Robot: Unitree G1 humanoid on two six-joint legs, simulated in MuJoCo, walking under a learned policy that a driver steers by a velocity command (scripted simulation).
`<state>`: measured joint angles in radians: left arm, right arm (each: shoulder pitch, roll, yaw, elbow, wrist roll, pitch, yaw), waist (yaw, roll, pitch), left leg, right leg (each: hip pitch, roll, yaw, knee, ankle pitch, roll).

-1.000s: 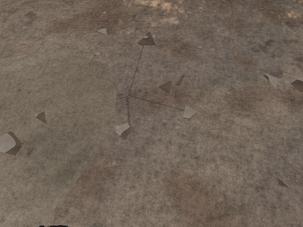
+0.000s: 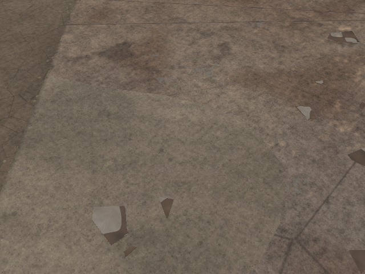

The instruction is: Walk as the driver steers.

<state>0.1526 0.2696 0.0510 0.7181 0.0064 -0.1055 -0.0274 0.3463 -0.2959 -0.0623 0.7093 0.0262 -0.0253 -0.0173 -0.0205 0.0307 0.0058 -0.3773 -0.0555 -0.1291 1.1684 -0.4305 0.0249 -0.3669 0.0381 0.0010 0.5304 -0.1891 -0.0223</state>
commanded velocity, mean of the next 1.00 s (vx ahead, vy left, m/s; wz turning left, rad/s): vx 0.34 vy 0.00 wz -0.04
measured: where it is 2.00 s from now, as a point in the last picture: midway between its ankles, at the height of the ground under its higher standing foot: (185, 261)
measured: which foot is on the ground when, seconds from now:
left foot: up 0.00-0.34, down 0.36-0.82, up 0.84-1.00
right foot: down 0.00-0.36, up 0.38-0.80, down 0.82-1.00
